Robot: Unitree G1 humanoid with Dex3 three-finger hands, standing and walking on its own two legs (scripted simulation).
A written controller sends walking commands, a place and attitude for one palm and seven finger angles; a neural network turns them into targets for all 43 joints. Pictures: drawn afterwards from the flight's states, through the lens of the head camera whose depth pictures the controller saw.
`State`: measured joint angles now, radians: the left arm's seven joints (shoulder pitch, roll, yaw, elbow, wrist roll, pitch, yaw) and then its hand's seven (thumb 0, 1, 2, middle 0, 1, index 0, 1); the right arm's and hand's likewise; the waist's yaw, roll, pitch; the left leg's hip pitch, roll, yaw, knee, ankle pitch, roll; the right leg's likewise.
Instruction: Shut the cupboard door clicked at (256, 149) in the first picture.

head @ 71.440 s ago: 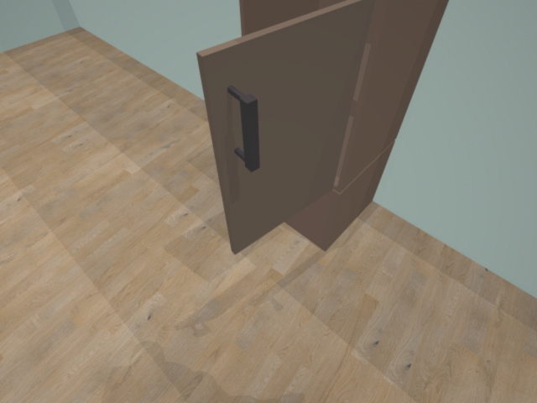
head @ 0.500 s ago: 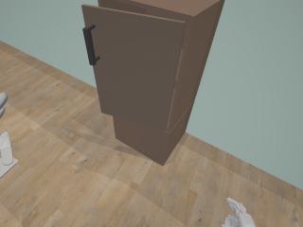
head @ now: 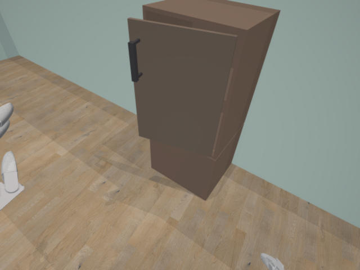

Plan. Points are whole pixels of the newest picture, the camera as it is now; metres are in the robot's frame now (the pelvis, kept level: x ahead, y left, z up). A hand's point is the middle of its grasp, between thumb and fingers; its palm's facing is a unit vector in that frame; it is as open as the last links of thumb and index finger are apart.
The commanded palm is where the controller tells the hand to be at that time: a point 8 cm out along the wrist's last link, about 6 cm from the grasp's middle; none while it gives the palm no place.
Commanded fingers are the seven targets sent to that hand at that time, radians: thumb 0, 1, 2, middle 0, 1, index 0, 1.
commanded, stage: stop stepping back and stand still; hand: left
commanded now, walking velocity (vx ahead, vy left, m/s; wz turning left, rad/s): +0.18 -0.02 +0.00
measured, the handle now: (136, 60) +0.84 +0.25 +0.11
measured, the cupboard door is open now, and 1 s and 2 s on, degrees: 15 15 15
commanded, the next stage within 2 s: let the arm hang, fingers relaxed in 0.32 s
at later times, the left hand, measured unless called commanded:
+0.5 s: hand (44, 187) +0.23 +0.29 +0.12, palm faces +0.25 -0.79 -0.57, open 7.4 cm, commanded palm none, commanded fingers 0.00 0.90 0.90 -0.20 -0.30 -0.20 -0.30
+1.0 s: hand out of the picture -0.10 +0.23 -0.17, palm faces +0.09 -0.97 -0.22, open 7.2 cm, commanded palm none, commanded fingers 0.00 0.90 0.90 -0.20 -0.30 -0.20 -0.30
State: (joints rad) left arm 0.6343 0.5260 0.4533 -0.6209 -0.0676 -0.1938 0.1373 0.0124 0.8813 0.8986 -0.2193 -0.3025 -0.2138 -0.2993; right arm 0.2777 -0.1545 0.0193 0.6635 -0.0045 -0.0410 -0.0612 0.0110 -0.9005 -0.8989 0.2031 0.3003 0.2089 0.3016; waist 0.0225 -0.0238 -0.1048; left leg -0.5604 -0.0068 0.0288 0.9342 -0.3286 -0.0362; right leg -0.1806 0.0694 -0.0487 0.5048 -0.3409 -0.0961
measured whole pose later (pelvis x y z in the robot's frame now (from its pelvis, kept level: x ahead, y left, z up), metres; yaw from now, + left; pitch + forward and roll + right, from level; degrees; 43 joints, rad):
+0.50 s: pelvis +0.00 +0.03 +0.00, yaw +1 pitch +2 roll +0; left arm 0.42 0.47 0.29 -0.24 -0.01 -0.11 0.07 0.00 0.89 0.90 -0.21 -0.30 -0.20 -0.30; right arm 0.17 -0.25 -0.01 0.67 0.01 -0.09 0.00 0.01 -0.90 -0.90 0.20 0.30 0.21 0.30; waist -0.02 0.06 -0.01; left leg -0.36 0.07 0.06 0.63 -0.23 -0.03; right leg -0.27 0.01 -0.06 0.60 -0.30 -0.03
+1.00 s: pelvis -0.04 +0.04 +0.01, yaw +3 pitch -1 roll -1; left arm 0.39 0.20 0.02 1.07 0.02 0.04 0.02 0.00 0.94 0.90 -0.20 -0.30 -0.20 -0.30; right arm 0.31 -0.17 -0.01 1.02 -0.02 0.04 -0.03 0.01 -0.91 -0.90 0.20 0.30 0.20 0.30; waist 0.01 0.02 0.04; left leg -0.28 0.04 0.04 0.48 -0.18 0.01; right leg -0.17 0.00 -0.09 0.43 -0.24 -0.01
